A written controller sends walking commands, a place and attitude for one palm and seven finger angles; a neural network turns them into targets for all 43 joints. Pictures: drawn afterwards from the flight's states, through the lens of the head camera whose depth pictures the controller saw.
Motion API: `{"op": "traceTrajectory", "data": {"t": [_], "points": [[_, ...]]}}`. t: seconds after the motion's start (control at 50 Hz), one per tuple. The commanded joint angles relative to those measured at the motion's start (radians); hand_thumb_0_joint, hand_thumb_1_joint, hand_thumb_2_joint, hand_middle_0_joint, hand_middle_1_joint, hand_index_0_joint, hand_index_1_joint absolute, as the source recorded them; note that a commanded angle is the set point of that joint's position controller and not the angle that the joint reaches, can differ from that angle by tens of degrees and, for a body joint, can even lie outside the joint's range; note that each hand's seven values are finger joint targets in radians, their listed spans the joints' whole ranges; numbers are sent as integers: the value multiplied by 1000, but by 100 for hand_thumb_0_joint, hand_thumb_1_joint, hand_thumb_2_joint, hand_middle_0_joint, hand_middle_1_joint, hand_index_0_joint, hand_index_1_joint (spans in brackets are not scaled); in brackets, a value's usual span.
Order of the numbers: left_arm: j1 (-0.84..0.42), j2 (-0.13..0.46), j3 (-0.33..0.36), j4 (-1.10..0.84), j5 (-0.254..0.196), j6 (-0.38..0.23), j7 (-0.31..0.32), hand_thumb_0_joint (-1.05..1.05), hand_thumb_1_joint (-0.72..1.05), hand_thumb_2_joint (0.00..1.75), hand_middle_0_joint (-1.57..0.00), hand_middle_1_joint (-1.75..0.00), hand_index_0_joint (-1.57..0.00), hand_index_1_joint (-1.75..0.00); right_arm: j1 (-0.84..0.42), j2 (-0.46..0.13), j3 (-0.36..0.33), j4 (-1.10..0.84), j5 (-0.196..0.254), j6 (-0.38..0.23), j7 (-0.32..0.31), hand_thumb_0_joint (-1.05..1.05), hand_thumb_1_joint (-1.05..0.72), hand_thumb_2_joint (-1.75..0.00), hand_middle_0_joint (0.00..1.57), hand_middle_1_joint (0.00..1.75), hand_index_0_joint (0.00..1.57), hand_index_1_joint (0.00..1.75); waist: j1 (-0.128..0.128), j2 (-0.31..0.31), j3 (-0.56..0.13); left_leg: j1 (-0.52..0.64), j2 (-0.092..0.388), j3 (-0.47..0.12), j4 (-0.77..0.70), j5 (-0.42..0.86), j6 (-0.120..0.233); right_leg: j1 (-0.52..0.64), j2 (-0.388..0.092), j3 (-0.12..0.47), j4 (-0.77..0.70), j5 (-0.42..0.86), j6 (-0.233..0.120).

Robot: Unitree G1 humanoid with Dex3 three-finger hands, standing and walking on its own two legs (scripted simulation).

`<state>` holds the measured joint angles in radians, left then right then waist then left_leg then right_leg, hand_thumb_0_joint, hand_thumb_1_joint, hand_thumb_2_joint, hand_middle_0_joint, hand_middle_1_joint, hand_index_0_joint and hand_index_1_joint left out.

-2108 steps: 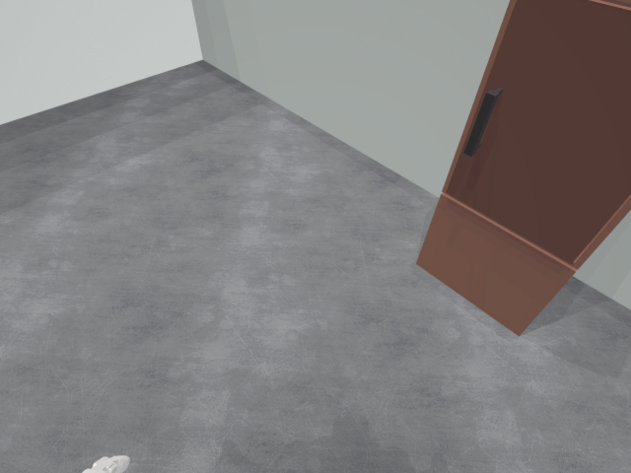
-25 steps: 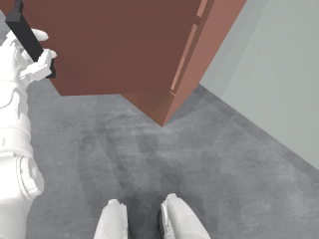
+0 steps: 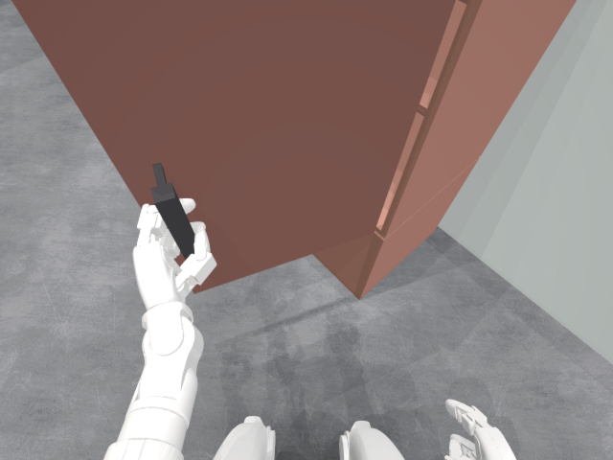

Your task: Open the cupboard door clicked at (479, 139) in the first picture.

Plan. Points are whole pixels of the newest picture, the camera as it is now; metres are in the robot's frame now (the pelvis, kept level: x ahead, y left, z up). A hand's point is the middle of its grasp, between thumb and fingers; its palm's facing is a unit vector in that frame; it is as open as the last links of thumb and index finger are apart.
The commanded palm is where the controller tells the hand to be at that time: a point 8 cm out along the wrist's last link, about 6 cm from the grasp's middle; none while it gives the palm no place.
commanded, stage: pull the door open along its arc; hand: left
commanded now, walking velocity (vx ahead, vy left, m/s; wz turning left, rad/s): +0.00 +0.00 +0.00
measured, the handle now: (180, 221) +0.42 +0.19 +0.03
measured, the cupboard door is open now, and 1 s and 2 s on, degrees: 69 89 89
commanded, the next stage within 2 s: open thumb and fingers to let go in 0.26 s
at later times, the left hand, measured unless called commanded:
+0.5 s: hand (260, 325) +0.28 +0.07 +0.03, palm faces +0.37 -0.93 -0.03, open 6.6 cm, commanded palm +0.23 +0.12 +0.03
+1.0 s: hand (256, 324) +0.28 +0.07 +0.03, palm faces +0.34 -0.94 +0.01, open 14.0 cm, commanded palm +0.24 +0.12 +0.03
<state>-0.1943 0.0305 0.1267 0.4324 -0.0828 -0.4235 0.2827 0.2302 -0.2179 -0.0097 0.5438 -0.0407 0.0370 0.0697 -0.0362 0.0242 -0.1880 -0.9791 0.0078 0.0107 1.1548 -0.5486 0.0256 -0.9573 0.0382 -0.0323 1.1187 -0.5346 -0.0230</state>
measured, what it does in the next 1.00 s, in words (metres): stands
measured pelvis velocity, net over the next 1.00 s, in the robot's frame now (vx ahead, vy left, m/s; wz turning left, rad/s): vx -0.02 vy -0.03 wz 0.06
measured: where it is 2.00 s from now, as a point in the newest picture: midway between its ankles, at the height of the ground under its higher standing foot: outside the picture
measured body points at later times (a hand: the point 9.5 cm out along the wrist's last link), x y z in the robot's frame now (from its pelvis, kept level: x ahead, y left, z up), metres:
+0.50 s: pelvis -0.02 -0.04 +0.00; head +0.05 -0.05 +0.44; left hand +0.25 +0.12 +0.03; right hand +0.16 -0.25 -0.11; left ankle +0.00 +0.10 -0.65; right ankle +0.00 -0.11 -0.65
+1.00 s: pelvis -0.02 -0.03 +0.00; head +0.05 -0.05 +0.44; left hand +0.25 +0.12 +0.04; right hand +0.15 -0.25 -0.12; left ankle +0.00 +0.10 -0.65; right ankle +0.00 -0.11 -0.65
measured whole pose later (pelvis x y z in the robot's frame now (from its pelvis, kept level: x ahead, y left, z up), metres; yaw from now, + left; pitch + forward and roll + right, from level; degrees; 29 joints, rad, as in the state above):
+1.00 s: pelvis -0.02 -0.03 +0.00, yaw +3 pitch +17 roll +1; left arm 0.03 -0.05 -0.13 0.33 0.04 -0.50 0.43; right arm 0.19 -0.20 -0.01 0.60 -0.07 -0.02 0.01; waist 0.00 0.02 -0.17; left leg -0.93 -0.02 -0.03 1.15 -0.51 -0.02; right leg -0.92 0.01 -0.08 1.17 -0.54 -0.07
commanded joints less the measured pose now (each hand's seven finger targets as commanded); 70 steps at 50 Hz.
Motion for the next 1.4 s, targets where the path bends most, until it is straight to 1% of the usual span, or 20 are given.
{"op": "traceTrajectory", "data": {"t": [0.0,0.04,0.14,0.28,0.32,0.34,0.42,0.52,0.58,0.68,0.74,0.78,1.02,1.12,1.14,1.26,1.28,1.3,1.34,1.38], "points": [[-125,44,-83,-270,113,-91,124,0,90,90,-40,-135,-40,-135,56,-119,-57,-81,-20,-27,-8,0,-90,-90,20,30,20,30,0,-33,-366,270,1,-37,-118,467,-30,239,-4,-15,-90,482,-5],[-89,-9,-160,-297,149,-95,135,0,90,90,-40,-135,-40,-135,34,-108,-57,-88,-24,-33,-15,0,-90,-90,20,30,20,30,-3,-27,-362,277,-4,-32,-124,421,-23,247,-10,-9,-107,465,-6],[0,-101,-272,-349,145,-95,143,0,90,90,-40,-135,-40,-135,-25,-89,-45,-100,-20,-60,-31,0,-90,-90,20,30,20,30,0,-35,-304,262,-16,-32,-144,314,-15,261,-20,-1,-152,382,-10],[223,-102,-302,-422,158,-98,174,0,90,90,-40,-135,-40,-135,-65,-65,-30,-119,-21,-93,-39,0,-90,-90,20,30,20,30,24,-72,-251,212,-28,-26,-150,263,-13,307,-40,31,-183,367,-5],[143,-85,-294,-419,168,-103,195,0,90,90,-40,-135,-40,-135,-68,-67,-27,-111,-25,-98,-46,0,-90,-90,20,30,20,30,5,-85,-207,181,-29,-35,-136,230,-12,278,-45,45,-191,322,-3],[30,-68,-286,-416,177,-115,208,0,90,90,-40,-135,-40,-135,-80,-67,-26,-94,-28,-101,-52,0,-90,-90,20,30,20,30,-14,-79,-188,167,-27,-37,-122,205,-11,241,-51,56,-193,286,1],[16,-18,-213,-353,183,-147,228,0,62,78,-38,-132,-38,-132,-93,-56,-27,-81,-33,-111,-65,0,-90,-90,20,30,20,30,10,-92,-214,104,-38,-35,-92,159,-14,271,-72,118,-213,203,6],[74,-50,-227,-348,136,-138,184,0,27,63,-35,-128,-35,-128,-87,-61,-32,-82,-25,-112,-66,0,-90,-90,20,30,20,30,18,-92,-301,129,-40,-25,-92,208,-16,349,-80,126,-209,330,15],[51,-63,-246,-348,116,-125,159,0,6,54,-34,-126,-34,-126,-86,-63,-31,-80,-22,-107,-71,0,-90,-90,20,30,20,30,3,-116,-271,127,-39,-24,-95,203,-14,345,-87,132,-223,348,27],[44,-27,-203,-318,107,-126,139,0,-29,39,-32,-122,-32,-122,-88,-67,-30,-74,-23,-105,-81,0,-90,-90,20,30,20,30,8,-155,-237,93,-37,-31,-93,182,-15,344,-97,153,-236,315,33],[54,-44,-218,-323,108,-136,132,0,-50,30,-30,-120,-30,-120,-88,-66,-30,-78,-23,-105,-76,0,-90,-90,20,30,20,30,17,-107,-245,116,-39,-28,-100,199,-14,327,-88,128,-216,324,21],[51,-54,-228,-319,111,-142,132,0,-50,30,-30,-120,-30,-120,-88,-67,-32,-76,-24,-105,-73,0,-90,-90,20,30,20,30,14,-100,-238,130,-37,-28,-104,198,-14,303,-80,109,-210,306,16],[18,-55,-232,-305,133,-124,175,0,-50,30,-20,-60,-20,-60,-82,-76,-31,-89,-27,-97,-72,0,-90,-90,20,30,20,30,17,-98,-248,156,-37,-34,-119,199,-8,259,-53,58,-187,249,-1],[-20,-73,-246,-303,145,-115,198,0,-50,30,-16,-35,-16,-35,-87,-74,-30,-92,-28,-93,-72,0,-90,-90,20,30,20,30,14,-80,-253,173,-35,-36,-127,192,-9,238,-47,39,-180,224,-5],[-9,-101,-264,-287,141,-111,198,0,-50,30,-15,-30,-15,-30,-94,-69,-28,-89,-27,-93,-70,0,-90,-90,20,30,20,30,13,-81,-243,174,-37,-34,-128,191,-9,231,-47,36,-181,226,-3],[-39,-131,-295,-290,144,-104,215,0,-50,30,-15,-30,-15,-30,-96,-73,-28,-85,-25,-93,-65,0,-90,-90,20,30,20,30,4,-62,-243,206,-30,-47,-140,189,-14,191,-37,6,-165,204,-9],[-5,-14,-471,-298,272,-128,20,0,-50,30,-15,-30,-15,-30,-50,-113,-28,-77,-19,-91,-63,0,-90,-90,20,30,20,30,-78,-77,-220,219,-24,-41,-103,196,1,154,-43,36,-155,265,-8],[-48,53,-384,-342,234,-155,-82,0,-50,30,-15,-30,-15,-30,-44,-106,-32,-97,-12,-87,-68,0,-90,-90,20,30,20,30,-43,-63,-256,199,-29,-46,-99,202,5,187,-51,39,-147,285,-15],[-58,108,-360,-391,200,-175,-200,0,-50,30,-15,-30,-15,-30,-56,-105,-32,-115,-4,-84,-82,0,-90,-90,20,30,20,30,-19,-31,-317,207,-34,-41,-94,217,8,231,-53,62,-139,315,-16],[-23,83,-392,-380,128,-158,-327,0,-50,30,-15,-30,-15,-30,-57,-109,-27,-134,19,-95,-90,0,-90,-90,20,30,20,30,-37,-43,-272,221,-33,-48,-107,191,8,210,-47,56,-156,271,-14]]}}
